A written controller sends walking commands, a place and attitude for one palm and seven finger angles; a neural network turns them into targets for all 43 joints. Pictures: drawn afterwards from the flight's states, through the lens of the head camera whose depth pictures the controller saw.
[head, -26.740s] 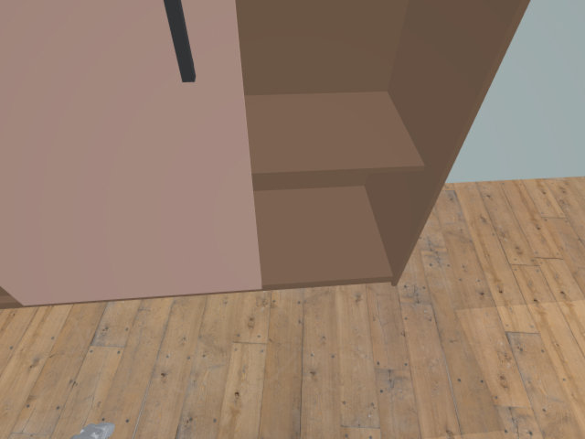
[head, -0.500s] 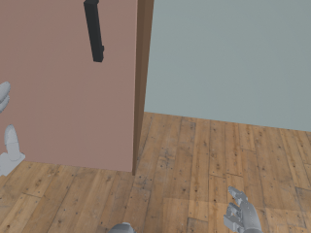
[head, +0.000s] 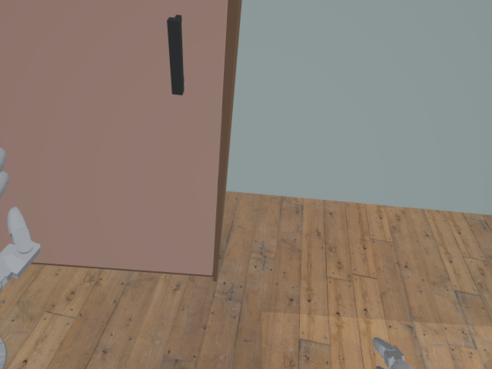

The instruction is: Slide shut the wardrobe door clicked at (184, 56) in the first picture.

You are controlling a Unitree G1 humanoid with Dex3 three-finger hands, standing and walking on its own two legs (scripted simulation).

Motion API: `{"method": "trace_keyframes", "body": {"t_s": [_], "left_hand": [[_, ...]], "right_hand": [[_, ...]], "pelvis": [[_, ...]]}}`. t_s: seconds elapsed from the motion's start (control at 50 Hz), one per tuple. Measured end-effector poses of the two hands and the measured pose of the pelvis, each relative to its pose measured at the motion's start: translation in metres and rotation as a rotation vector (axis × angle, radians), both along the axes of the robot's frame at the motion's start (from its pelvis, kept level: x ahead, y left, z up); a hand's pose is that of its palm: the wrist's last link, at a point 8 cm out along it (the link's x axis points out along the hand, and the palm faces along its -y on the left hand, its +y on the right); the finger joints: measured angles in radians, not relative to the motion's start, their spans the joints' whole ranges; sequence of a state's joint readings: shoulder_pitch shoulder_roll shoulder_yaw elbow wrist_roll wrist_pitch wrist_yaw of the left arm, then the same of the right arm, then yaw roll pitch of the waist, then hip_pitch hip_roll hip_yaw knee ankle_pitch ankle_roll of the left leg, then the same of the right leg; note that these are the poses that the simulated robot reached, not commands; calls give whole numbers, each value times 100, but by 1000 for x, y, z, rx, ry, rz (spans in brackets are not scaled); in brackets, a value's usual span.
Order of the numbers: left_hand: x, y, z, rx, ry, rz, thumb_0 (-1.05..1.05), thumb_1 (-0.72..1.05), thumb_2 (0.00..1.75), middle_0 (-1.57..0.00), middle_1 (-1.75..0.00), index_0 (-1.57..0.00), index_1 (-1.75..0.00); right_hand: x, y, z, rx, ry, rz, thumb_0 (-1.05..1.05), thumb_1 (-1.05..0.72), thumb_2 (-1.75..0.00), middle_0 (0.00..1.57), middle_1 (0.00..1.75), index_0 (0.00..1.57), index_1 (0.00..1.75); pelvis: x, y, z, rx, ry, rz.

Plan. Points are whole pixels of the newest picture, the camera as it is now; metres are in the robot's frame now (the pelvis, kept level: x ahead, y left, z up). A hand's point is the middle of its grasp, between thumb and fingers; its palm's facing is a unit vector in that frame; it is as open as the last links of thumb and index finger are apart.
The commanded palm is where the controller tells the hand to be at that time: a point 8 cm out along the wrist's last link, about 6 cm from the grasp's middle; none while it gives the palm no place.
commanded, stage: stop stepping back and stand still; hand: left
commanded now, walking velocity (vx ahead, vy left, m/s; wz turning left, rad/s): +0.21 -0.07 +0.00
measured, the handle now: (178, 55) +0.65 +0.20 +0.23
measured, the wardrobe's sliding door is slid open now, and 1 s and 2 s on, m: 0.00 0.00 0.00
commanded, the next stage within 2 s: let the arm hang, fingers relaxed in 1.00 s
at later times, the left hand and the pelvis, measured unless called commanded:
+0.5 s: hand out of the picture +0.17 +0.30 +0.18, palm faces +0.48 -0.79 -0.37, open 7.5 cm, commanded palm +0.11 +0.33 +0.19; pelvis -0.03 +0.03 +0.01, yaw +1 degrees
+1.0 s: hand out of the picture +0.19 +0.32 +0.17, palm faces +0.43 -0.77 -0.47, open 7.4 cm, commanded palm +0.13 +0.35 +0.19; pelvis -0.01 +0.05 +0.01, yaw +1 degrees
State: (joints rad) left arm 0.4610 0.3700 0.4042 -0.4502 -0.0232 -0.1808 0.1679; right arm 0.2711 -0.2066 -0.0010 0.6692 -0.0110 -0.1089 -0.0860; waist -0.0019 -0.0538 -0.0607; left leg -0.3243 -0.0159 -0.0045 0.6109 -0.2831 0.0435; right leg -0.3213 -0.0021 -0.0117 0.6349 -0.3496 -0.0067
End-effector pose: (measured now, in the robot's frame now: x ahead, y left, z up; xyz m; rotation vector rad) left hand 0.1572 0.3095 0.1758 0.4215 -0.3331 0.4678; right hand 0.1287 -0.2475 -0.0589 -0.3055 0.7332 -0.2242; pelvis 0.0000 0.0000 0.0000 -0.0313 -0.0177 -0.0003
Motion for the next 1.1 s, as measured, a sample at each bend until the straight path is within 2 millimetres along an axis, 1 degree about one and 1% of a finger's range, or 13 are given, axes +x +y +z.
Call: {"method": "trace_keyframes", "body": {"t_s": [0.06,0.12,0.2,0.28,0.38,0.42,0.48,0.56,0.66,0.74,0.86,0.98,1.1], "left_hand": [[-2,0,3,8,12,-15,2,89,90,-21,-30,-21,-30],[-10,-6,15,49,13,-46,2,89,90,-21,-30,-21,-30],[-26,-9,20,126,7,-65,2,89,90,-21,-30,-21,-30],[-36,5,15,78,-21,-31,2,89,90,-22,-30,-21,-30],[-31,24,-1,13,-28,0,2,89,90,-21,-30,-21,-30],[-28,27,1,22,-21,-3,2,89,90,-21,-30,-21,-30],[-28,26,12,62,-14,-20,2,89,90,-21,-30,-21,-30],[-33,26,19,133,5,-41,2,89,90,-21,-30,-21,-30],[-29,41,9,90,37,-20,2,89,90,-22,-30,-21,-30],[-19,51,2,47,74,6,2,89,90,-22,-30,-21,-30],[-11,48,16,105,77,-21,2,89,90,-21,-30,-21,-30],[-8,48,14,118,135,-23,2,89,90,-22,-30,-21,-30],[-11,44,6,76,164,-3,2,89,90,-22,-30,-21,-30]], "right_hand": [[-13,5,8,15,-25,-15,2,-90,-90,20,30,20,30],[-22,12,13,41,-34,-1,2,-90,-90,20,30,20,30],[-24,12,4,47,-14,29,2,-90,-90,20,30,20,30],[-26,12,1,22,27,25,2,-90,-90,20,30,20,30],[-23,20,0,-20,-13,7,2,-90,-90,20,30,20,30],[-23,30,3,2,-27,8,2,-90,-90,20,30,20,30],[-21,47,6,48,-38,41,2,-90,-90,20,30,20,30],[-14,63,2,86,-30,88,2,-90,-90,20,30,20,30],[-6,68,-6,72,15,84,2,-90,-90,20,30,20,30],[0,74,-1,61,13,62,2,-90,-90,20,30,20,30],[15,85,9,81,-16,100,2,-90,-90,20,30,20,30],[35,82,9,98,-39,103,2,-90,-90,20,30,20,30],[44,72,12,83,-52,94,2,-90,-90,20,30,20,30]], "pelvis": [[-9,0,6,7,-21,-3],[-12,-2,12,-11,-23,-1],[-21,-2,4,-6,-10,-7],[-25,6,3,-7,-17,-6],[-28,24,-6,-10,-31,-3],[-29,26,-2,3,-41,3],[-28,27,5,0,-37,14],[-27,29,4,-1,-16,7],[-23,43,2,-16,-9,5],[-17,51,8,3,-13,7],[-7,52,14,7,4,21],[-5,50,14,10,16,12],[-5,46,14,10,19,13]]}}
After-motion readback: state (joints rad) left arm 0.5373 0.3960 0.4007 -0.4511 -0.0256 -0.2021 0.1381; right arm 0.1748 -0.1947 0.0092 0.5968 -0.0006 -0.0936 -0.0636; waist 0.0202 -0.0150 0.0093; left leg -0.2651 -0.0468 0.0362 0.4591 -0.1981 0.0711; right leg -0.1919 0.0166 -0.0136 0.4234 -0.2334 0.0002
